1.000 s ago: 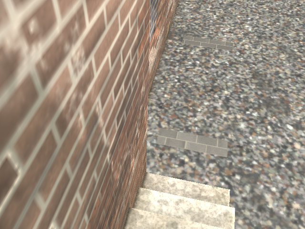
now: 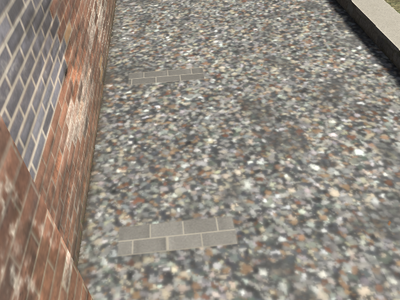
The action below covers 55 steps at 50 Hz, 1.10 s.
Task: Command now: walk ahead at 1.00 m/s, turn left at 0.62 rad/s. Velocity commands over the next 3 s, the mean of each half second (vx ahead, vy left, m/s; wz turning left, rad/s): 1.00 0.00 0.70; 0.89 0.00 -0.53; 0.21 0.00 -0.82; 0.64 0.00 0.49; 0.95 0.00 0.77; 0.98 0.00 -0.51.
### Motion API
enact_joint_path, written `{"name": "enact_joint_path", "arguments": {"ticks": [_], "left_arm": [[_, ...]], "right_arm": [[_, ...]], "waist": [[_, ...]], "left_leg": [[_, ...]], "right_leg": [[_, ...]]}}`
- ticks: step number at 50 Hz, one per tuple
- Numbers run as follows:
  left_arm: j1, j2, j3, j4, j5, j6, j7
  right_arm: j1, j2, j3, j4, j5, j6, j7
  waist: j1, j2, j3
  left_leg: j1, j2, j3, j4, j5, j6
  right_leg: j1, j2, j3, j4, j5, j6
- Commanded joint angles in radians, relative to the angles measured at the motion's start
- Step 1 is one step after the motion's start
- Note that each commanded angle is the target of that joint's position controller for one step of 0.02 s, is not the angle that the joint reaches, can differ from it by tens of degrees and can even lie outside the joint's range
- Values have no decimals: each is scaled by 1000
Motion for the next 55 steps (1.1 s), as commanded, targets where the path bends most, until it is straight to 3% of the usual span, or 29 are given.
{"name": "enact_joint_path", "arguments": {"ticks": [1,7,9,10,11,13,16,18,21,25,27,28,29,30,33,35,38,40,42,43,44,45,47,48,50,51,53,54,55], "left_arm": [[-21,200,44,-60,12,-29,26],[-229,247,75,-27,34,-36,10],[-459,248,92,-75,39,5,14],[-353,170,71,-122,63,12,37],[-224,122,46,-141,70,29,44],[-246,137,43,-112,83,58,39],[-262,109,34,-102,34,96,37],[-452,158,36,-164,-8,75,14],[-353,103,26,-151,-6,70,-11],[-300,183,49,-113,51,65,-8],[328,257,102,65,13,70,6],[293,275,102,62,-86,73,7],[154,297,84,20,-35,47,26],[90,285,90,-3,-7,34,33],[-278,203,56,-127,-8,11,61],[-193,155,64,-83,-25,-1,26],[122,155,59,-9,-13,37,35],[110,215,68,-21,37,72,16],[183,158,67,-40,0,74,-32],[221,141,55,-30,0,81,-5],[138,143,40,-59,38,73,17],[-71,193,52,-110,79,75,3],[-105,160,62,-112,65,71,-1],[-166,78,37,-170,32,-25,-95],[-24,96,69,-76,99,-28,-115],[-150,110,69,-109,125,-32,-124],[-229,177,88,-119,45,-6,-91],[-164,137,82,-74,63,13,-83],[-374,47,88,-257,-102,43,-47]], "right_arm": [[-108,-95,-28,-58,4,6,28],[528,-273,-112,163,-6,68,15],[730,-217,-105,185,16,43,19],[771,-167,-51,261,49,2,-7],[725,-103,-25,269,68,-38,-22],[632,-100,-11,229,78,-80,-43],[500,-215,-12,177,27,-86,-84],[461,-88,15,140,63,-100,-94],[369,-70,33,132,98,-105,-92],[470,-43,20,167,34,-110,-64],[188,-103,1,104,27,-100,-50],[101,-45,10,14,-16,-111,-62],[201,-60,14,-76,-3,-131,-76],[205,-52,14,-45,-25,-143,-77],[228,-46,4,-18,8,-89,-70],[526,-68,-34,120,32,-74,-19],[203,-40,2,34,8,-89,3],[364,-164,-37,69,-22,-55,-8],[493,-281,-60,96,-83,-65,18],[575,-253,-38,143,-68,-76,40],[584,-348,-86,172,-13,-93,41],[427,-201,-44,114,25,-105,36],[402,-199,-12,142,30,-157,20],[192,-5,57,-40,-171,-181,18],[41,-131,21,-122,-149,-143,-6],[103,-42,49,-110,-120,-150,-41],[254,-37,67,-115,-90,-166,-70],[304,-92,50,-112,-59,-158,-76],[217,-149,-8,-37,158,-95,-104]], "waist": [[-10,-125,206],[-266,-101,27],[-512,223,192],[-316,388,280],[-135,234,253],[-59,-103,177],[-8,-24,29],[-29,-180,106],[1,60,61],[-81,130,110],[322,-127,54],[269,-219,121],[51,-227,146],[33,-103,132],[-191,-92,117],[-226,-185,12],[-13,-38,121],[-101,-102,145],[-85,71,34],[-77,144,-36],[-94,271,-75],[-89,41,102],[-61,108,227],[-57,71,115],[50,178,125],[-14,138,83],[-66,48,138],[-72,1,111],[-93,227,164]], "left_leg": [[81,76,10,-77,140,25],[791,17,302,-74,-328,80],[936,60,141,-415,-305,235],[990,71,-58,-299,224,151],[921,112,-227,-291,254,108],[758,142,-380,-244,-99,102],[524,202,-693,-228,-261,206],[248,29,-548,-158,-715,108],[-30,-98,-353,-23,-784,46],[367,3,-246,293,-308,36],[-57,-65,5,1196,-263,-62],[-328,-155,159,1323,-1241,-86],[-538,-46,-32,1052,-1238,-116],[-486,30,-141,858,-1153,-116],[502,158,-122,-235,-549,-122],[887,139,-58,-58,-108,-118],[852,97,80,-652,-73,-193],[999,169,-25,-618,-373,-132],[1258,374,-116,-309,12,-126],[1393,528,-203,-197,148,-103],[1176,687,-542,-340,-470,103],[905,512,-318,-482,-769,69],[683,558,-269,-350,-116,93],[506,267,80,-448,-603,53],[145,353,101,-407,-709,82],[372,351,151,-305,-854,34],[450,328,203,-200,-921,-19],[397,256,281,-160,-1057,-43],[310,258,275,-99,-630,-97]], "right_leg": [[-119,-267,237,-382,393,-80],[-102,-219,-79,223,1180,-6],[-514,30,-137,1065,498,79],[-793,102,-14,950,109,81],[-783,-10,85,582,250,55],[-699,-43,164,365,437,38],[-546,7,199,207,633,118],[-384,21,186,-179,1125,127],[140,91,79,-285,1449,75],[-108,92,145,-348,998,-43],[506,-22,244,-682,1102,-276],[554,-125,362,-668,1449,-297],[697,-235,656,-542,1501,-399],[604,-304,772,-565,1351,-428],[-374,-99,597,-586,658,-184],[-574,-15,490,-262,579,-166],[-235,93,344,-102,338,-139],[-304,141,402,178,361,-153],[-595,178,319,715,-84,-175],[-799,80,300,841,27,-161],[-864,24,216,927,139,-104],[-787,-57,227,621,387,-94],[-720,-80,280,436,460,-39],[-588,-111,202,-24,915,-76],[-132,-3,9,15,894,-62],[-342,-131,139,-220,1117,-74],[-299,-194,89,-562,1400,-63],[-75,-110,-37,-600,1415,-31],[-74,11,45,-577,1423,15]]}}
